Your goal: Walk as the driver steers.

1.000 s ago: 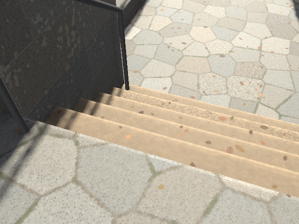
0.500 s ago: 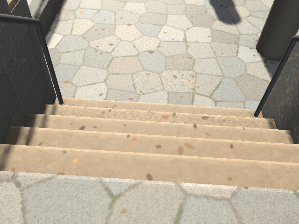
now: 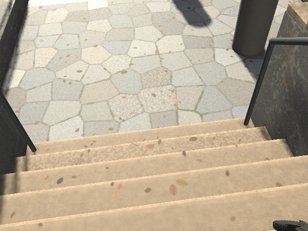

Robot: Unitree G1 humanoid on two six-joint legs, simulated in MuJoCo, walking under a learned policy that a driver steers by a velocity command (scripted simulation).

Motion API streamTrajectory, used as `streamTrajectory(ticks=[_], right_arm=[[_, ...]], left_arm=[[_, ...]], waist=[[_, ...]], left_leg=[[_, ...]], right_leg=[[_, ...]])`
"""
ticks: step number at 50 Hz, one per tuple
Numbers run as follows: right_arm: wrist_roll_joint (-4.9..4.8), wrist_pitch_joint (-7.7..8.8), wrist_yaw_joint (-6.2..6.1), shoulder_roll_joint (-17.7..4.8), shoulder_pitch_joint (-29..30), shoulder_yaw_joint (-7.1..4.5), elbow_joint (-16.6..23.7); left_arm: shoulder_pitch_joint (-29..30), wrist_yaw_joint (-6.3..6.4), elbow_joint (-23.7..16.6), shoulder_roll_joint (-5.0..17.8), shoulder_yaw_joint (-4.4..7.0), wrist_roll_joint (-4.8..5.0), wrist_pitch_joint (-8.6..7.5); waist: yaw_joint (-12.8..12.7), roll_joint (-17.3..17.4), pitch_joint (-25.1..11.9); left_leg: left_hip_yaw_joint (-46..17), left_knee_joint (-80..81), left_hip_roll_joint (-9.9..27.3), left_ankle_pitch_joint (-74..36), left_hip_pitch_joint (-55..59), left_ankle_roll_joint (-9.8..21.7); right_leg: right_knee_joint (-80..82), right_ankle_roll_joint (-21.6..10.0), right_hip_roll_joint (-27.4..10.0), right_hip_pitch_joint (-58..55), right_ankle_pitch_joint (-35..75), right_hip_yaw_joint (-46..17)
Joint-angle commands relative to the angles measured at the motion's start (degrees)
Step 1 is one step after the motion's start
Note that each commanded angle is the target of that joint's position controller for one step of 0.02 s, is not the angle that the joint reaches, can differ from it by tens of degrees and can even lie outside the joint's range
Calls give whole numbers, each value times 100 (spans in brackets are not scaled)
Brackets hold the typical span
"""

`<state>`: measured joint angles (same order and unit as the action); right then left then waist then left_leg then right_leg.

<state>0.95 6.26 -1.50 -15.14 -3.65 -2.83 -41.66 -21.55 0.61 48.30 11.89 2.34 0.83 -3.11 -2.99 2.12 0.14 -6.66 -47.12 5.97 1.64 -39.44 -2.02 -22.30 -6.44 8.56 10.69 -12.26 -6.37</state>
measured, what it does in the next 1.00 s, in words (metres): walks ahead, turning left: left foot, then right foot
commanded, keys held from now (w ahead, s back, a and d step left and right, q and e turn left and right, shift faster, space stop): w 0.18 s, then w+q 0.82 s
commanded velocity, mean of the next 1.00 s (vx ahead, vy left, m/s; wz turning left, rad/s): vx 0.50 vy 0.00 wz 0.21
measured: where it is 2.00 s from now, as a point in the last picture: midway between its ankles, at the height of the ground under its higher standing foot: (135, 215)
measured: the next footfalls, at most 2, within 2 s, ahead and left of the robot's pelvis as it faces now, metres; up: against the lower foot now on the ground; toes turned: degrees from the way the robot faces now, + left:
left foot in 0.16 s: +0.26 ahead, +0.13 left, +0.00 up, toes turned -7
right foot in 0.64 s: +0.37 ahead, -0.10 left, +0.00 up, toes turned +9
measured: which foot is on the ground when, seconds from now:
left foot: up 0.00-0.14, down 0.16-0.64, up 0.66-1.00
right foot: down 0.00-0.18, up 0.20-0.62, down 0.64-1.00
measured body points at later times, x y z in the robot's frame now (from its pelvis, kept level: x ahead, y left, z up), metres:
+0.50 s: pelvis +0.22 +0.04 +0.00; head +0.24 +0.05 +0.45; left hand +0.39 +0.29 -0.10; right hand +0.21 -0.22 -0.12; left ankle +0.22 +0.13 -0.74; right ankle +0.34 -0.14 -0.70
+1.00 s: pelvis +0.38 +0.03 -0.03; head +0.39 +0.02 +0.42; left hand +0.27 +0.28 -0.15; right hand +0.60 -0.18 -0.14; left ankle +0.44 +0.24 -0.68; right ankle +0.33 -0.11 -0.74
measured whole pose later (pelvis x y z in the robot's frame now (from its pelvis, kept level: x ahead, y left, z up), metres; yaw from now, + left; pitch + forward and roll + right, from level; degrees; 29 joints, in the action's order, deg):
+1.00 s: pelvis +0.38 +0.03 -0.03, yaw +18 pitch +2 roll -1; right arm -1.6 -1.2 0.9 -16.8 -14.7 -5.4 -38.5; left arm -27.1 0.2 49.9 14.2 2.8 -0.6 -6.2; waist -3.7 2.6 -1.7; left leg -9.2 -60.2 0.9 -7.2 -43.9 5.5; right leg -41.0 1.0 -3.7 12.7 -29.4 7.6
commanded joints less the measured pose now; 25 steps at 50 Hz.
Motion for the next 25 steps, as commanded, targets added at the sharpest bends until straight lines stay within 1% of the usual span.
streamTrajectory(ticks=[1,3,4,5,6,7,8,9,10,11,12,13,14,15,16,17,18,19,20,21,22,23,24,25], right_arm=[[19,51,81,-210,476,-21,530],[-10,111,166,-240,588,-29,644],[-14,119,189,-255,522,-49,692],[-62,128,202,-317,403,-78,708],[-64,142,212,-418,238,-118,708],[-61,163,215,-477,-116,-152,632],[-4,180,209,-593,-716,-211,491],[55,185,208,-864,-1598,-283,336],[9,81,247,-1178,-2432,-403,40],[-195,39,293,-783,-2479,-322,-26],[-244,10,272,-503,-2096,-241,42],[-166,-48,279,-460,-1694,-189,163],[-125,-67,304,-433,-1456,-156,221],[-66,-76,297,-353,-1296,-117,248],[-54,-75,297,-256,-1312,-92,229],[-64,-77,286,-253,-1425,-97,189],[-71,-73,257,-308,-1549,-112,168],[-83,-79,216,-418,-1683,-153,142],[-97,-110,170,-560,-1794,-205,115],[-127,-168,118,-685,-1930,-244,80],[-124,-221,88,-738,-1970,-259,63],[-92,-271,93,-763,-2048,-274,51],[-118,-315,66,-771,-2083,-287,58],[-134,-371,63,-731,-2115,-278,94]], left_arm=[[-228,96,-329,875,201,49,-26],[-354,108,-283,832,175,29,4],[-429,105,-264,816,163,-6,25],[-430,109,-259,750,144,-13,48],[-409,127,-269,788,156,1,70],[-270,146,-313,831,164,9,99],[-93,152,-375,835,153,21,116],[-94,147,-464,640,79,-36,120],[-1237,117,-289,243,-16,88,82],[-1351,68,-176,596,29,156,-6],[-526,46,-303,1003,144,144,-36],[7,51,-452,1001,142,51,-42],[220,68,-546,941,155,-46,-64],[172,103,-562,911,177,-103,-81],[111,116,-554,823,170,-106,-103],[103,134,-566,752,161,-118,-122],[198,160,-582,744,162,-139,-119],[447,171,-672,670,128,-170,-129],[720,159,-747,567,76,-186,-142],[992,114,-832,476,28,-217,-158],[1204,82,-873,446,18,-182,-155],[1199,43,-844,447,5,-159,-179],[1183,39,-823,462,6,-134,-156],[1279,37,-862,513,8,-126,-146]], waist=[[-80,-650,10],[-133,-776,-52],[-104,-841,-141],[-17,-894,-152],[79,-932,-90],[277,-952,-113],[572,-883,-350],[853,-239,-1058],[615,1533,-1831],[597,1629,-1370],[645,751,-399],[525,67,-58],[386,-111,190],[209,-16,153],[151,127,93],[137,223,7],[135,255,-5],[221,287,-32],[311,301,-46],[405,289,-87],[444,375,-131],[440,449,-305],[433,548,-344],[462,518,-261]], left_leg=[[388,1070,-498,-717,601,47],[417,1271,-572,-735,868,146],[502,1221,-670,-560,1190,171],[484,1267,-682,-199,1371,220],[452,1436,-659,128,1470,297],[474,1717,-669,276,1762,421],[394,2069,-581,-23,2453,605],[-457,2047,247,-526,3796,942],[-2671,2285,1333,480,5534,2083],[-4082,3019,1631,2416,5390,2293],[-3473,3147,1376,2787,4618,2049],[-2815,3251,1112,2453,3870,1864],[-2399,3388,832,1901,3312,1820],[-1997,3463,537,1412,3012,1701],[-1769,3511,312,1027,2895,1641],[-1639,3506,211,682,2915,1649],[-1492,3460,177,246,2825,1672],[-1387,3469,172,-14,2790,1717],[-1289,3462,169,-119,2747,1707],[-1205,3425,118,-193,2662,1676],[-1157,3381,71,-217,2570,1619],[-1153,3309,71,-287,2415,1609],[-1049,3283,-17,-276,2240,1603],[-1113,3236,-25,-120,2121,1584]], right_leg=[[457,-666,-1153,421,1193,-1151],[218,-653,-1304,277,1334,-1283],[74,-655,-1329,265,1643,-1319],[-45,-659,-1405,170,1650,-1466],[-159,-651,-1489,-15,1660,-1646],[-352,-603,-1499,-162,1829,-1719],[-931,-430,-1275,-198,2176,-1584],[-2450,-192,-930,326,1378,-1151],[-4506,218,-50,2047,-1160,-420],[-5419,209,-226,3235,-2155,-546],[-5829,221,-523,3635,-1607,-489],[-5752,250,-759,3459,-1057,-181],[-5368,297,-924,3340,-708,-77],[-4875,310,-1150,3001,-425,-81],[-4471,352,-1236,2757,-318,-21],[-4101,399,-1276,2660,-288,29],[-3580,443,-1292,2582,-251,54],[-3043,497,-1247,2515,-180,132],[-2471,539,-1214,2390,12,161],[-1989,576,-1108,2159,282,211],[-1739,599,-1010,1961,525,269],[-1789,607,-928,1613,910,305],[-1848,663,-839,1361,1027,404],[-1816,677,-811,1279,958,413]])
